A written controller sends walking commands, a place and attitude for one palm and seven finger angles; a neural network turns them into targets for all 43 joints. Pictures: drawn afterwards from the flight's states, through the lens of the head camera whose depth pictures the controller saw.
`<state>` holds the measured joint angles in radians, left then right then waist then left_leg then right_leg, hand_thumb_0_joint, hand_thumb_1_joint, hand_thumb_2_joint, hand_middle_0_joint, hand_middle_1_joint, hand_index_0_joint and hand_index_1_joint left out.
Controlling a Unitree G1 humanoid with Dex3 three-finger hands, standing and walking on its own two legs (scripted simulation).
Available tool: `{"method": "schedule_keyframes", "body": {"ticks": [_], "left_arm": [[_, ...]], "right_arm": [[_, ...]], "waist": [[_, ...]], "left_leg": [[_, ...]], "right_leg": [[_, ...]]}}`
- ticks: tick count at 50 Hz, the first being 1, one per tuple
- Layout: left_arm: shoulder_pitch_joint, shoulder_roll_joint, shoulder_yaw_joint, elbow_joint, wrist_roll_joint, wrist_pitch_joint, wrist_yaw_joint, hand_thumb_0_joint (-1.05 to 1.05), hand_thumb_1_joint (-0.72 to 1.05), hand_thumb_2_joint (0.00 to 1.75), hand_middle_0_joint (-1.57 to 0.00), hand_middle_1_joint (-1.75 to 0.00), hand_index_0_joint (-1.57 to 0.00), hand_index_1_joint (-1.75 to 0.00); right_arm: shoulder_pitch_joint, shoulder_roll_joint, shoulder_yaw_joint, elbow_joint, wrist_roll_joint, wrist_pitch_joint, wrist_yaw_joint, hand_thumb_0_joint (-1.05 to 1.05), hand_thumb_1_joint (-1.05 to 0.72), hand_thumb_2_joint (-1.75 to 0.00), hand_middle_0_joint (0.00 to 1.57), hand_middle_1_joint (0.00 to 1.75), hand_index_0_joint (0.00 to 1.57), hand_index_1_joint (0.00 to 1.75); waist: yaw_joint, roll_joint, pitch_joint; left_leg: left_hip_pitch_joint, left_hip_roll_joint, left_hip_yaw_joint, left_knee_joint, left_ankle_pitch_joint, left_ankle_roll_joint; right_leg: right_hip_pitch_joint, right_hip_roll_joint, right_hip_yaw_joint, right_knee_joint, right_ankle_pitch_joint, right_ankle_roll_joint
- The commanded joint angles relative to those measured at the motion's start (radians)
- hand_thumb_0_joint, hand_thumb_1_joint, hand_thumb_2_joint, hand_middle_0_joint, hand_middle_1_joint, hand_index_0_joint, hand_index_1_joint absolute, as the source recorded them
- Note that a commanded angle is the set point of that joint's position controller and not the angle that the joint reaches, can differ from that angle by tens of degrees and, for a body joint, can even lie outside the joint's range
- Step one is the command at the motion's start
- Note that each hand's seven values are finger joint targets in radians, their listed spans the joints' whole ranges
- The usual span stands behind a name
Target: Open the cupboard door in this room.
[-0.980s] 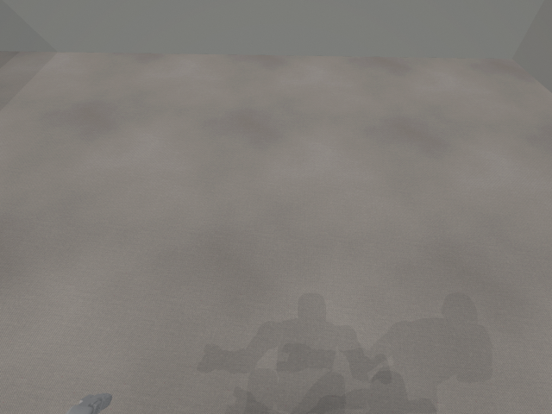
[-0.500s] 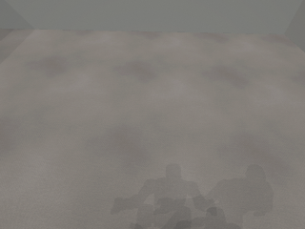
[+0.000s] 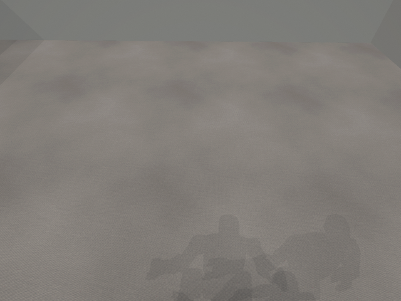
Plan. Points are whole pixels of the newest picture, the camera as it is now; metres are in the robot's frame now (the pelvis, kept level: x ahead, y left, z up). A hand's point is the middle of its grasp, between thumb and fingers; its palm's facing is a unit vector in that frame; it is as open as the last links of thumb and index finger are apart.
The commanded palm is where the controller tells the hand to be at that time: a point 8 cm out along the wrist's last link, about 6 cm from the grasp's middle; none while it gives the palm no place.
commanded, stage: turn or walk to find it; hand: left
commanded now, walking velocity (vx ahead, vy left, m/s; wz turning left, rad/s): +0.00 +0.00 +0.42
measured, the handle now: out of the picture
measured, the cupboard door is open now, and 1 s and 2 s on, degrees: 0 0 0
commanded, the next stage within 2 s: none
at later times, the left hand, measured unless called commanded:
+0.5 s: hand out of the picture +0.03 +0.23 -0.18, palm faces +0.14 -0.96 -0.24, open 7.3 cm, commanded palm none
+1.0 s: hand out of the picture -0.09 +0.17 -0.17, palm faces +0.40 -0.88 -0.24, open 7.4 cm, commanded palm none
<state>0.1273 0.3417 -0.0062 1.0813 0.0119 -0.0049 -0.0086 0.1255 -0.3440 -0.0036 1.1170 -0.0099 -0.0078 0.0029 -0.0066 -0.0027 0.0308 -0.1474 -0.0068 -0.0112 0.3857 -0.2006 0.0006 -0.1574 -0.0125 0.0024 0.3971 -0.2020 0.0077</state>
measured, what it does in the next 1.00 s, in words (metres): steps on the spot, turning left: right foot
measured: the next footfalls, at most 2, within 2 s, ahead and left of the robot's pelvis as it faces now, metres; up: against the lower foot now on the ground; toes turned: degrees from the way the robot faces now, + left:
right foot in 0.66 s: +0.00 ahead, -0.13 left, +0.00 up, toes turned +14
left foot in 1.08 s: -0.08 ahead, +0.11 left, +0.00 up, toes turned +29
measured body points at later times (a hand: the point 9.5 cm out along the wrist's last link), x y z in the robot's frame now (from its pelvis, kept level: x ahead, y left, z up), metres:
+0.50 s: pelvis -0.02 +0.01 -0.01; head +0.01 +0.03 +0.44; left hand +0.02 +0.28 -0.16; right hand +0.04 -0.22 -0.15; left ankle +0.01 +0.12 -0.74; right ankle -0.04 -0.13 -0.69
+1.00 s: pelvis -0.05 -0.02 -0.01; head -0.02 -0.01 +0.44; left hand -0.11 +0.22 -0.15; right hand +0.11 -0.25 -0.15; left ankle -0.12 +0.10 -0.70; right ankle -0.04 -0.14 -0.74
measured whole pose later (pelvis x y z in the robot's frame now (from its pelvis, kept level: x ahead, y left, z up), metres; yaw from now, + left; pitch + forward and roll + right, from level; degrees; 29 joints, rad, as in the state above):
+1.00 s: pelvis -0.05 -0.02 -0.01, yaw +24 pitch +0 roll +1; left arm 0.28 0.19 0.03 0.93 0.03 0.01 0.02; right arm 0.19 -0.25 -0.08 0.99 -0.01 0.08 0.01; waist 0.00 -0.02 0.06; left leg -0.39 0.02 0.01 0.89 -0.42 -0.05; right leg -0.17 -0.09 -0.15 0.53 -0.35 0.00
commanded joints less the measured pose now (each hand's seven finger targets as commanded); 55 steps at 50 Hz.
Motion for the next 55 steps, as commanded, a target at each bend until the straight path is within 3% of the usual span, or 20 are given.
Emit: {"method": "schedule_keyframes", "body": {"ticks": [1,12,14,16,17,21,27,30,31,32,33,34,35,38,40,48,51,53,54,55], "left_arm": [[-0.011,0.158,0.041,-0.073,0.0,-0.003,0.026,0.0,0.9,0.9,-0.2,-0.3,-0.2,-0.3],[0.032,0.127,0.06,-0.167,0.008,0.028,0.046,0.0,0.9,0.9,-0.2,-0.3,-0.2,-0.3],[0.006,0.101,0.061,-0.19,0.009,0.034,0.046,0.0,0.9,0.9,-0.2,-0.3,-0.2,-0.3],[-0.014,0.038,0.055,-0.22,0.003,0.036,0.045,0.0,0.9,0.9,-0.2,-0.3,-0.2,-0.3],[-0.004,0.036,0.059,-0.221,0.005,0.038,0.05,0.0,0.9,0.9,-0.2,-0.3,-0.2,-0.3],[0.047,0.004,0.066,-0.202,0.003,0.035,0.039,0.0,0.9,0.9,-0.2,-0.3,-0.2,-0.3],[0.051,-0.046,0.065,-0.223,-0.008,0.03,0.04,0.0,0.9,0.9,-0.2,-0.3,-0.2,-0.3],[0.133,-0.038,0.073,-0.207,-0.012,0.028,0.045,0.0,0.9,0.9,-0.2,-0.3,-0.2,-0.3],[0.171,-0.018,0.079,-0.199,-0.009,0.023,0.047,0.0,0.9,0.9,-0.2,-0.3,-0.2,-0.3],[0.201,0.038,0.093,-0.194,0.001,0.017,0.052,0.0,0.9,0.9,-0.2,-0.3,-0.2,-0.3],[0.189,0.128,0.11,-0.207,0.019,0.011,0.056,0.0,0.9,0.9,-0.2,-0.3,-0.2,-0.3],[0.143,0.114,0.097,-0.232,0.008,0.014,0.058,0.0,0.9,0.9,-0.2,-0.3,-0.2,-0.3],[0.064,0.075,0.091,-0.252,0.011,0.01,0.059,0.0,0.9,0.9,-0.2,-0.3,-0.2,-0.3],[0.036,0.02,0.073,-0.253,0.007,-0.004,0.05,0.0,0.9,0.9,-0.2,-0.3,-0.2,-0.3],[0.085,0.02,0.073,-0.239,0.009,-0.008,0.05,0.0,0.9,0.9,-0.2,-0.3,-0.2,-0.3],[0.222,0.074,0.093,-0.194,0.024,0.001,0.05,0.0,0.9,0.9,-0.2,-0.3,-0.2,-0.3],[0.206,0.086,0.101,-0.182,0.021,0.004,0.049,0.0,0.9,0.9,-0.2,-0.3,-0.2,-0.3],[0.194,0.062,0.096,-0.197,0.003,0.009,0.044,0.0,0.9,0.9,-0.2,-0.3,-0.2,-0.3],[0.194,-0.01,0.084,-0.231,-0.005,0.012,0.036,0.0,0.9,0.9,-0.2,-0.3,-0.2,-0.3],[0.155,-0.021,0.07,-0.244,0.004,0.025,0.045,0.0,0.9,0.9,-0.2,-0.3,-0.2,-0.3]], "right_arm": [[-0.033,-0.149,-0.032,-0.08,-0.002,-0.011,-0.008,0.0,-0.9,-0.9,0.2,0.3,0.2,0.3],[0.079,-0.047,-0.051,-0.148,-0.002,0.035,-0.003,0.0,-0.9,-0.9,0.2,0.3,0.2,0.3],[0.119,-0.054,-0.057,-0.153,-0.005,0.032,0.001,0.0,-0.9,-0.9,0.2,0.3,0.2,0.3],[0.152,-0.122,-0.074,-0.168,-0.015,0.02,-0.004,0.0,-0.9,-0.9,0.2,0.3,0.2,0.3],[0.156,-0.124,-0.079,-0.169,-0.011,0.019,-0.014,0.0,-0.9,-0.9,0.2,0.3,0.2,0.3],[0.101,-0.086,-0.083,-0.2,-0.011,0.02,-0.028,0.0,-0.9,-0.9,0.2,0.3,0.2,0.3],[0.165,-0.073,-0.101,-0.196,-0.016,0.033,-0.027,0.0,-0.9,-0.9,0.2,0.3,0.2,0.3],[0.13,-0.071,-0.107,-0.215,-0.013,0.041,-0.019,0.0,-0.9,-0.9,0.2,0.3,0.2,0.3],[0.116,-0.057,-0.107,-0.223,-0.008,0.044,-0.015,0.0,-0.9,-0.9,0.2,0.3,0.2,0.3],[0.115,-0.013,-0.104,-0.233,0.0,0.047,-0.009,0.0,-0.9,-0.9,0.2,0.3,0.2,0.3],[0.113,0.05,-0.097,-0.261,-0.001,0.046,-0.01,0.0,-0.9,-0.9,0.2,0.3,0.2,0.3],[0.066,-0.009,-0.111,-0.261,-0.018,0.047,-0.011,0.0,-0.9,-0.9,0.2,0.3,0.2,0.3],[0.093,-0.003,-0.113,-0.251,-0.018,0.054,-0.002,0.0,-0.9,-0.9,0.2,0.3,0.2,0.3],[0.136,0.014,-0.108,-0.2,-0.011,0.063,0.01,0.0,-0.9,-0.9,0.2,0.3,0.2,0.3],[0.124,0.028,-0.101,-0.201,-0.008,0.064,0.01,0.0,-0.9,-0.9,0.2,0.3,0.2,0.3],[-0.026,0.058,-0.07,-0.237,-0.001,0.051,0.011,0.0,-0.9,-0.9,0.2,0.3,0.2,0.3],[0.032,0.051,-0.068,-0.224,0.004,0.037,0.006,0.0,-0.9,-0.9,0.2,0.3,0.2,0.3],[0.14,-0.027,-0.083,-0.199,-0.005,0.019,0.004,0.0,-0.9,-0.9,0.2,0.3,0.2,0.3],[0.186,-0.127,-0.106,-0.196,-0.007,0.011,-0.001,0.0,-0.9,-0.9,0.2,0.3,0.2,0.3],[0.219,-0.154,-0.111,-0.182,0.005,0.023,-0.007,0.0,-0.9,-0.9,0.2,0.3,0.2,0.3]], "waist": [[0.01,-0.003,-0.041],[-0.008,-0.13,-0.057],[-0.029,-0.027,-0.048],[-0.043,0.241,-0.014],[-0.035,0.245,-0.015],[-0.001,0.151,-0.073],[-0.032,0.151,-0.122],[0.007,0.16,-0.123],[0.024,0.129,-0.124],[0.037,-0.01,-0.114],[0.043,-0.302,-0.054],[0.047,-0.215,0.001],[-0.005,-0.161,0.024],[-0.035,-0.165,0.059],[-0.021,-0.154,0.045],[0.055,-0.182,0.002],[0.028,-0.204,-0.052],[-0.032,-0.035,-0.145],[-0.047,0.273,-0.173],[-0.056,0.245,-0.186]], "left_leg": [[-0.062,0.112,-0.104,-0.025,0.109,0.027],[-0.14,0.044,-0.039,0.25,0.011,0.003],[-0.114,0.087,-0.131,0.142,0.094,0.028],[-0.123,0.268,-0.503,-0.091,0.221,0.161],[-0.102,0.29,-0.558,-0.119,0.259,0.209],[-0.051,0.205,-0.417,-0.051,0.238,0.195],[0.007,0.176,-0.465,-0.032,0.288,0.188],[-0.097,0.121,-0.446,-0.011,0.192,0.136],[-0.177,0.084,-0.413,0.022,0.118,0.096],[-0.348,0.014,-0.312,0.149,-0.072,0.036],[-0.539,-0.114,-0.095,0.428,-0.291,-0.038],[-0.486,-0.057,-0.115,0.599,-0.333,-0.029],[-0.454,-0.038,-0.129,0.692,-0.254,-0.025],[-0.432,-0.01,-0.055,0.821,-0.147,-0.045],[-0.441,-0.003,-0.028,0.821,-0.126,-0.056],[-0.318,0.021,0.07,0.432,-0.249,-0.059],[-0.182,0.003,0.104,0.213,-0.162,-0.039],[0.112,0.08,0.028,0.003,0.198,-0.001],[0.275,0.357,-0.317,0.007,0.662,0.122],[0.218,0.424,-0.324,0.024,0.843,0.214]], "right_leg": [[-0.001,-0.12,0.079,-0.031,0.051,-0.022],[-0.101,-0.279,0.096,0.028,0.098,-0.1],[-0.165,-0.203,0.005,0.14,-0.001,-0.049],[-0.259,-0.001,-0.081,0.462,-0.305,0.034],[-0.298,-0.012,-0.002,0.591,-0.372,0.027],[-0.318,-0.026,0.025,0.622,-0.283,0.036],[-0.217,0.021,0.007,0.362,-0.282,0.039],[-0.047,0.039,-0.011,0.138,-0.153,0.033],[0.066,0.025,-0.013,-0.003,-0.062,0.03],[0.203,-0.113,0.095,-0.094,-0.094,-0.006],[0.192,-0.397,0.41,-0.185,-0.162,-0.108],[-0.025,-0.45,0.389,-0.182,-0.091,-0.147],[-0.09,-0.381,0.283,-0.181,-0.069,-0.148],[-0.091,-0.261,0.11,-0.108,0.15,-0.124],[-0.04,-0.255,0.059,-0.082,0.216,-0.128],[0.081,-0.307,0.02,0.027,0.506,-0.158],[0.087,-0.298,-0.022,0.126,0.58,-0.115],[-0.065,-0.235,-0.117,0.359,0.396,-0.023],[-0.356,-0.095,-0.156,0.565,-0.266,0.055],[-0.359,-0.082,-0.06,0.663,-0.473,0.055]]}}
